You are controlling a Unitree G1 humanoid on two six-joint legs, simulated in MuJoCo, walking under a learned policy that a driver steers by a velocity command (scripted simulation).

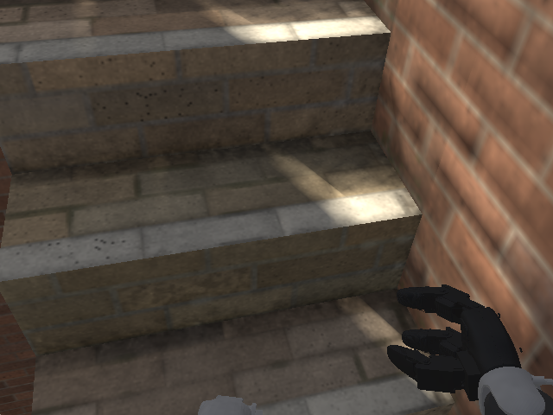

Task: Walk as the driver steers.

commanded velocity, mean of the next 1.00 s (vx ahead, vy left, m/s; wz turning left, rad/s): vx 0.05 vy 0.00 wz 0.40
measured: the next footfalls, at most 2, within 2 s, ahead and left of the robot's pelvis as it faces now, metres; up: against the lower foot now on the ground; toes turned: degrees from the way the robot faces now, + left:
left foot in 0.04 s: +0.18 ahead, +0.11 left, +0.20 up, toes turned -2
right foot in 0.70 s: +0.26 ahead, -0.08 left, +0.21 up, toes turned +25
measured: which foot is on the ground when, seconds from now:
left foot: up 0.00-0.02, down 0.04-0.72, up 0.74-1.00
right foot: down 0.00-0.10, up 0.12-0.68, down 0.70-1.00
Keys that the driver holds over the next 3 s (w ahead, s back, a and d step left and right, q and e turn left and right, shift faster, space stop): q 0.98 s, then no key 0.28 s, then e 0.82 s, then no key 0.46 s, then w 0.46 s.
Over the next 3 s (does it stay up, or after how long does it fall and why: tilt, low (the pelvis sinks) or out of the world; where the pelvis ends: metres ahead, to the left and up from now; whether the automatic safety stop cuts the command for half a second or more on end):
stays up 0.22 0.11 0.21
